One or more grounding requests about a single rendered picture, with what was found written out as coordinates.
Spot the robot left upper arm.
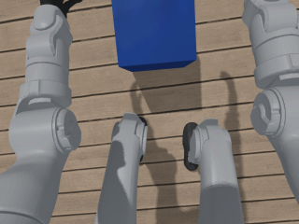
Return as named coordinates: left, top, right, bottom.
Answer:
left=0, top=106, right=81, bottom=224

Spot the right robot forearm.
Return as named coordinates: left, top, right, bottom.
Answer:
left=241, top=0, right=299, bottom=90

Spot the robot right upper arm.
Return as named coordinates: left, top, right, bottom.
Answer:
left=250, top=85, right=299, bottom=204

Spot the robot left foot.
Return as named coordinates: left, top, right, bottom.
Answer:
left=139, top=117, right=148, bottom=162

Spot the robot left hand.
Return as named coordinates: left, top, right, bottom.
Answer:
left=40, top=0, right=82, bottom=19

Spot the carton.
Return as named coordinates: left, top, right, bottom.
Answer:
left=111, top=0, right=197, bottom=72

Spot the left robot forearm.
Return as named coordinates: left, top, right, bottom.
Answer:
left=8, top=4, right=73, bottom=153

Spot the robot right foot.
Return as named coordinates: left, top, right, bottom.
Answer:
left=182, top=122, right=199, bottom=171

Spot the robot foot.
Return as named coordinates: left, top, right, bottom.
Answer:
left=139, top=117, right=148, bottom=162
left=182, top=122, right=199, bottom=171

